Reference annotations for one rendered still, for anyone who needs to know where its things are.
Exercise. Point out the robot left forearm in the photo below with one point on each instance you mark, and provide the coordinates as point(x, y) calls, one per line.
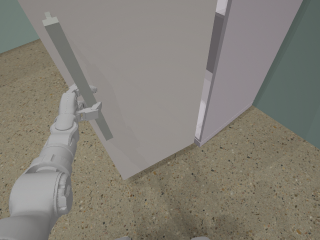
point(57, 155)

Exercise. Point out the handle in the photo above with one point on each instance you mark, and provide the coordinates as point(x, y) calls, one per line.
point(65, 51)

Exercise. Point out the left robot upper arm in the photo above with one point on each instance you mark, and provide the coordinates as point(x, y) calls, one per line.
point(38, 200)

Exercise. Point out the robot left hand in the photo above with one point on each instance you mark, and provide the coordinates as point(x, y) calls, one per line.
point(69, 104)

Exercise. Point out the fridge door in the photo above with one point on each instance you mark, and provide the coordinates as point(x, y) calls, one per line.
point(147, 59)

